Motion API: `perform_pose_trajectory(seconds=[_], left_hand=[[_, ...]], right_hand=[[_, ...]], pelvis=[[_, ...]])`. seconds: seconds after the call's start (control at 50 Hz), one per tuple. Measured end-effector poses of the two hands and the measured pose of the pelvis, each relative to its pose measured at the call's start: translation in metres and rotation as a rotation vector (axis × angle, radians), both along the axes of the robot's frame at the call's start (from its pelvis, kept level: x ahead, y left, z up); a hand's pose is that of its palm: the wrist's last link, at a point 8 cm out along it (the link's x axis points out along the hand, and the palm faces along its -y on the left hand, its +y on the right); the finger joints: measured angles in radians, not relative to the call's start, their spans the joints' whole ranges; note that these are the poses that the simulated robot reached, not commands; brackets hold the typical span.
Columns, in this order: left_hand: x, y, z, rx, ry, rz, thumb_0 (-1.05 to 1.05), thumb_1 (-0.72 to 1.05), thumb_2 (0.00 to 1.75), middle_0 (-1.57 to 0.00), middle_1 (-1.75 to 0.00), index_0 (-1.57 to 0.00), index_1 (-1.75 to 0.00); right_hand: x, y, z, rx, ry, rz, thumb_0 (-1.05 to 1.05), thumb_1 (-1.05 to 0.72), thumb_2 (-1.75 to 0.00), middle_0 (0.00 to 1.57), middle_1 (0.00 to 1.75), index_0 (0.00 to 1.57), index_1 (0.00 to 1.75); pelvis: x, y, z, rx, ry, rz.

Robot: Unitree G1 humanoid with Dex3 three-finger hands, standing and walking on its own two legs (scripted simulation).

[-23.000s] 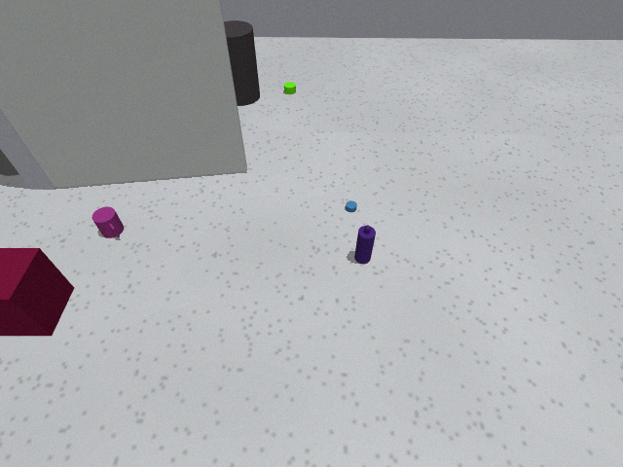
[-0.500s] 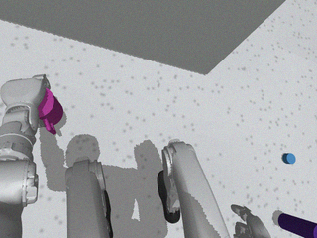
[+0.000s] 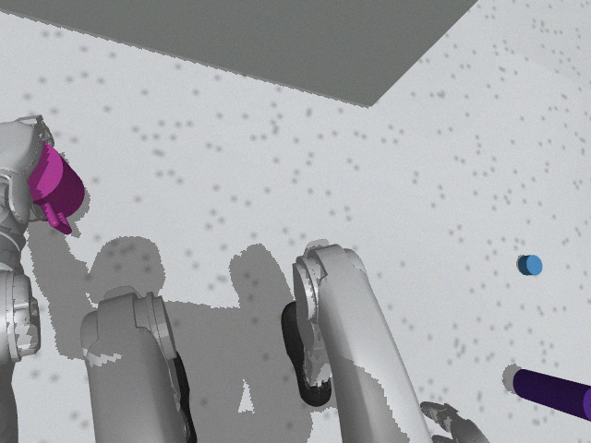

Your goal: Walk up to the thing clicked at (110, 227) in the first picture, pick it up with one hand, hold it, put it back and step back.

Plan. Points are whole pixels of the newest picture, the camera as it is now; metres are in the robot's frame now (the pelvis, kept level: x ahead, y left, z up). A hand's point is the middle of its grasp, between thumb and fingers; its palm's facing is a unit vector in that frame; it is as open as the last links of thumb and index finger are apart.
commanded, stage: crouch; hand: left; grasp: from above
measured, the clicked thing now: (44, 192) +0.48 +0.25 -0.22
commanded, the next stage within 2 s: lower in 0.26 s
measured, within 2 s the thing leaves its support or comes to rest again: rests again in 1.06 s
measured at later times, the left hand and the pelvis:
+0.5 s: hand (29, 180) +0.49 +0.26 -0.21, palm faces -0.48 -0.06 -0.87, open 11.6 cm; pelvis +0.00 +0.00 -0.02, yaw -2 degrees
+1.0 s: hand (47, 186) +0.50 +0.26 -0.27, palm faces -0.48 -0.07 -0.88, open 11.5 cm; pelvis +0.00 +0.00 -0.05, yaw -4 degrees
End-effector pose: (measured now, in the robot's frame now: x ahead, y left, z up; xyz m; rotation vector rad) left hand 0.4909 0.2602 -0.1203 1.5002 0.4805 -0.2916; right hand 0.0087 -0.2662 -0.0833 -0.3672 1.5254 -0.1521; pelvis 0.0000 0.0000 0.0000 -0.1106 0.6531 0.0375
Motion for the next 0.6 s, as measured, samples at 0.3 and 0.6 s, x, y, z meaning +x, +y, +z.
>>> perform_pose_trajectory(seconds=[0.3,0.6], left_hand=[[0.010,0.001,-0.020,0.003,-0.007,-0.001,-0.01,-0.26,0.77,-0.57,-0.83,-0.49,-0.82],[0.012,0.002,-0.046,-0.005,0.025,-0.006,-0.01,-0.25,0.75,-0.58,-0.82,-0.50,-0.81]], right_hand=[[-0.002,0.004,-0.012,0.005,0.009,0.023,0.00,-0.91,-0.90,0.20,0.30,0.20,0.30],[-0.006,0.004,-0.019,0.006,0.030,0.049,0.00,-0.91,-0.90,0.20,0.30,0.20,0.30]], pelvis=[[-0.001,0.001,-0.016,-0.016,-0.013,-0.007],[-0.001,0.002,-0.031,-0.033,-0.027,-0.013]])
